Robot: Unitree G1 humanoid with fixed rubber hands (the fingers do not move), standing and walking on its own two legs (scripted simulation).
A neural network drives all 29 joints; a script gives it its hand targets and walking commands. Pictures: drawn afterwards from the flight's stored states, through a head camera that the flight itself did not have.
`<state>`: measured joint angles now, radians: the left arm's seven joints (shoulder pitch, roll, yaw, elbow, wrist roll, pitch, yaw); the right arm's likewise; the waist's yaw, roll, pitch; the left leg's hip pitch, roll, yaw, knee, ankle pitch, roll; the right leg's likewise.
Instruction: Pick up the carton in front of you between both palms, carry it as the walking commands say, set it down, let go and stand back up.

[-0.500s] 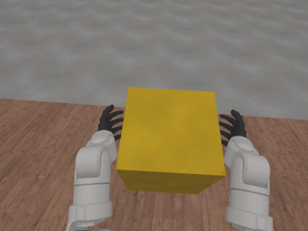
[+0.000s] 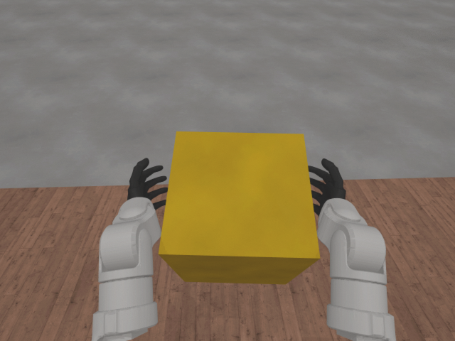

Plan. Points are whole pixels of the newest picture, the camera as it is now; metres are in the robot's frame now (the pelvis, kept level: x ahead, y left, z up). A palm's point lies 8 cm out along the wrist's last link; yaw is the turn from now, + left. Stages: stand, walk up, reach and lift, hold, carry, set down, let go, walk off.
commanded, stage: carry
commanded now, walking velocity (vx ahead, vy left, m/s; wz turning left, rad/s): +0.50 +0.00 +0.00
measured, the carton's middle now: (237, 216) +0.34 -0.02 +0.04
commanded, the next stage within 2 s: none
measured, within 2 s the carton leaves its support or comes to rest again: neither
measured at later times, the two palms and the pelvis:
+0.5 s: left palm (157, 121) +0.61 +0.15 +0.06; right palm (281, 117) +0.63 -0.16 +0.05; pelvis +0.29 -0.01 -0.04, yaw -1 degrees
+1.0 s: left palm (172, 78) +0.92 +0.15 +0.00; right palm (264, 78) +0.90 -0.16 +0.01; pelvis +0.59 +0.01 -0.08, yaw +0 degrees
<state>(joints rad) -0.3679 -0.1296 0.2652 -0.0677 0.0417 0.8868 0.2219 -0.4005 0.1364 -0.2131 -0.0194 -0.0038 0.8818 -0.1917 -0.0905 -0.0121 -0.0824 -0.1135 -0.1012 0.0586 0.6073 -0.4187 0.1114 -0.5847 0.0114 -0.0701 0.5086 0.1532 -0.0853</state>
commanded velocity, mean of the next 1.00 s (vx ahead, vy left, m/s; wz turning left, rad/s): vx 0.50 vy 0.00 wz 0.00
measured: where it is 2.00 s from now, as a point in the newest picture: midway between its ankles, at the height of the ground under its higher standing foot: (224, 189)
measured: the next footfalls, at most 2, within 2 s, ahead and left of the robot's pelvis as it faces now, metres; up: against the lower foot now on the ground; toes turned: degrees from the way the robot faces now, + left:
right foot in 0.06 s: +0.19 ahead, -0.06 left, -0.05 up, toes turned -2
left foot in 0.58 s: +0.51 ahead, +0.06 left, -0.10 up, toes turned +1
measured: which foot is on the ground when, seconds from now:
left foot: down 0.00-0.06, up 0.08-0.56, down 0.58-1.00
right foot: up 0.00-0.04, down 0.06-0.58, up 0.60-1.00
